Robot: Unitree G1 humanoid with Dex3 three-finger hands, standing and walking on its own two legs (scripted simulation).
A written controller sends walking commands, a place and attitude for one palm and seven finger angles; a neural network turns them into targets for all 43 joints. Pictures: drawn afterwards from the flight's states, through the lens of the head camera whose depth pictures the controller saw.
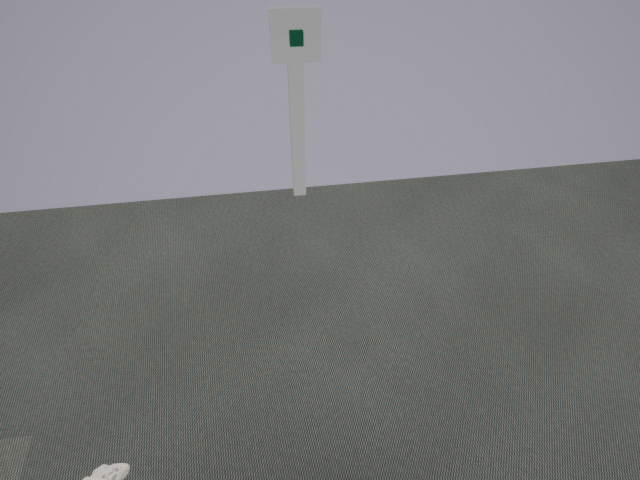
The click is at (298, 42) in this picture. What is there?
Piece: button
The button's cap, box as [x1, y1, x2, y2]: [289, 30, 303, 46]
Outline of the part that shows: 289,30 290,46 303,45 302,30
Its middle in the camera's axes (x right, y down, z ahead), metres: -0.09 -0.70 +1.34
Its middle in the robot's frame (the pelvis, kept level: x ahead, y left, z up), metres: +1.47 +0.16 -0.02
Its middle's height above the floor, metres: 0.75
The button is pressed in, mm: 0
